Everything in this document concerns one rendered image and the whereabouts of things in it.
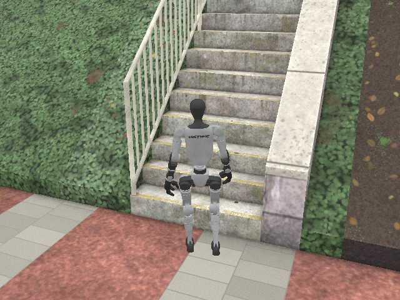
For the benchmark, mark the robot torso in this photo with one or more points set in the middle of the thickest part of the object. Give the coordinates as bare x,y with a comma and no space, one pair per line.
199,150

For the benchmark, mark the robot right upper arm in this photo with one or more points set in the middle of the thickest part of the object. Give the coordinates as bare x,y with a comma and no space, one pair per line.
221,142

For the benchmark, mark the robot left hand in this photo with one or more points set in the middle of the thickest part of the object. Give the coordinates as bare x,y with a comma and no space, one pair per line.
168,187

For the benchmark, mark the left robot forearm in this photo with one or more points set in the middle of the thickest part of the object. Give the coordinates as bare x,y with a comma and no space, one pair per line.
171,169

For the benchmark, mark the robot right hand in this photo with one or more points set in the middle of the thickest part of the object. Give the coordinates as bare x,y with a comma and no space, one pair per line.
223,175

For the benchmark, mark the humanoid robot head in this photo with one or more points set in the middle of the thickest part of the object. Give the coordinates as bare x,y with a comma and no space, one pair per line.
197,107

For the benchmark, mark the robot left upper arm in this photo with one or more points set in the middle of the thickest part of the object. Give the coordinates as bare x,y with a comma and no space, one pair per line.
176,143

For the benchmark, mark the right robot forearm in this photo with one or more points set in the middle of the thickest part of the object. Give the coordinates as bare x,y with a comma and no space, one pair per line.
226,164

